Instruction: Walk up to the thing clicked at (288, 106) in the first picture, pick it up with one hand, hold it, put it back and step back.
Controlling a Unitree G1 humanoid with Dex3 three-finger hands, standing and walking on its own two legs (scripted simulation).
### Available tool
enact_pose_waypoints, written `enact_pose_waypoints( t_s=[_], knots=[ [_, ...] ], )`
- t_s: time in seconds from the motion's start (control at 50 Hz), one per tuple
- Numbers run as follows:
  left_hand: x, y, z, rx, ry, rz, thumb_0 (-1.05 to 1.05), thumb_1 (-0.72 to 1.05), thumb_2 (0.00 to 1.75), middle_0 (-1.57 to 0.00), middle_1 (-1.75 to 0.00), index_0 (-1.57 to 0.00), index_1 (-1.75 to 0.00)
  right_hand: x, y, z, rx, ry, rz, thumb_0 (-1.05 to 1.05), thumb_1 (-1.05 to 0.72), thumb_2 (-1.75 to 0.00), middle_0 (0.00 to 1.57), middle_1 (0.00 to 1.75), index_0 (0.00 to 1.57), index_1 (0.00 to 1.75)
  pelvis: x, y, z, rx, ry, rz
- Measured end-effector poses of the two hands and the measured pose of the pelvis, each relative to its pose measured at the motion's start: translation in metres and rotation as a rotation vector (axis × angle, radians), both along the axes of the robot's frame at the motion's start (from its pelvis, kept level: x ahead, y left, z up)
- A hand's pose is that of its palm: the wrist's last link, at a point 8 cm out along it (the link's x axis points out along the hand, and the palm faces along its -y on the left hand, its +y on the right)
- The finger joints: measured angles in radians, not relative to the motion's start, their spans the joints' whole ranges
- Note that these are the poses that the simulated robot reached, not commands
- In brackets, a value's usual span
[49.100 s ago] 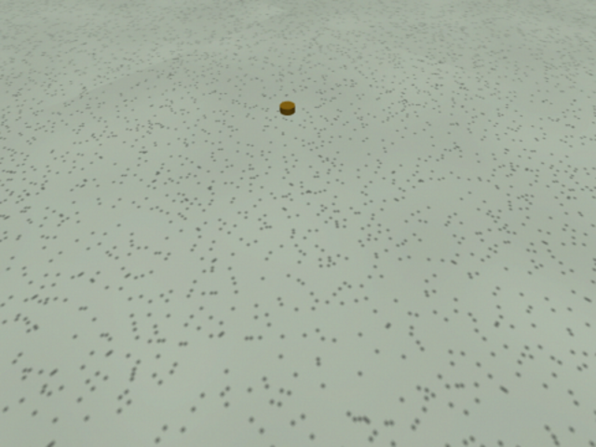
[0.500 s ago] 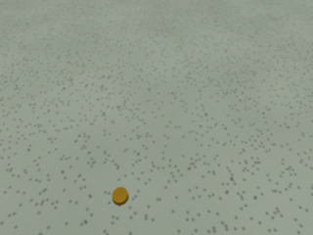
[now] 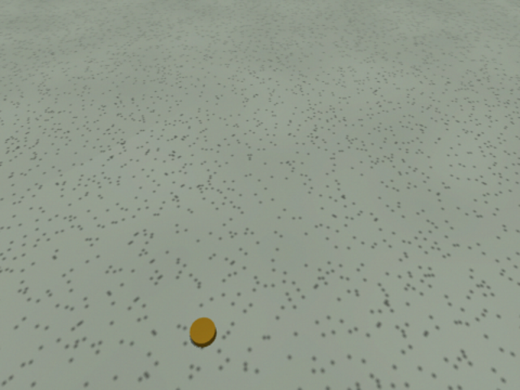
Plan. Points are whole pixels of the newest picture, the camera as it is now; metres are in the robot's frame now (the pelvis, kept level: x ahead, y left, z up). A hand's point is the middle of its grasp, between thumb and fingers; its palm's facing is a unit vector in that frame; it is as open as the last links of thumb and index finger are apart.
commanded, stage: stand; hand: left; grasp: from above
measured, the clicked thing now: (203, 332) +0.47 +0.23 -0.76
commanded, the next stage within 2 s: step back in 1.56 s
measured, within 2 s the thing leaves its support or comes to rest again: neither
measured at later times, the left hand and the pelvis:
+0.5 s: hand out of the picture +0.08 +0.23 -0.16, palm faces +0.01 -0.95 -0.33, open 7.4 cm; pelvis +0.01 -0.01 +0.00, yaw +0 degrees
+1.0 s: hand out of the picture +0.09 +0.23 -0.15, palm faces +0.00 -0.94 -0.33, open 7.4 cm; pelvis +0.01 -0.02 +0.00, yaw -1 degrees
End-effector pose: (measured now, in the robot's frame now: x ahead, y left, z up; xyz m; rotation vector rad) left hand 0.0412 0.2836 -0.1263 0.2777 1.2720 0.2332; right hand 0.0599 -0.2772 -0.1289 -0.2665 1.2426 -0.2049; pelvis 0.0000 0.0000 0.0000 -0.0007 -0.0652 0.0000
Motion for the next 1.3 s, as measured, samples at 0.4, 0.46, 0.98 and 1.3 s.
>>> enact_pose_waypoints(
  t_s=[0.4,0.46,0.98,1.3],
  knots=[
    [0.024,-0.010,0.003,-0.009,-0.003,-0.010,0.00,0.91,0.90,-0.20,-0.30,-0.20,-0.30,0.006,-0.013,0.001,-0.010,0.022,0.000,0.01,-0.91,-0.90,0.20,0.30,0.20,0.30,0.010,-0.009,0.002,0.001,0.010,-0.006],
    [0.029,-0.010,0.004,-0.006,-0.012,-0.014,0.00,0.91,0.90,-0.20,-0.30,-0.20,-0.30,0.009,-0.015,0.002,-0.009,0.017,0.001,0.01,-0.91,-0.90,0.20,0.30,0.20,0.30,0.011,-0.010,0.002,0.002,0.011,-0.007],
    [0.039,-0.011,0.008,0.002,-0.031,-0.033,0.00,0.90,0.90,-0.20,-0.30,-0.20,-0.30,0.010,-0.028,0.005,-0.018,0.003,-0.002,0.01,-0.91,-0.90,0.20,0.30,0.20,0.30,0.010,-0.017,0.003,0.002,0.012,-0.015],
    [0.034,-0.012,0.009,0.004,-0.023,-0.043,0.00,0.91,0.90,-0.20,-0.30,-0.20,-0.30,-0.001,-0.032,0.004,-0.014,0.024,-0.007,0.01,-0.91,-0.90,0.20,0.30,0.20,0.30,0.007,-0.020,0.004,0.003,0.017,-0.017]
  ],
)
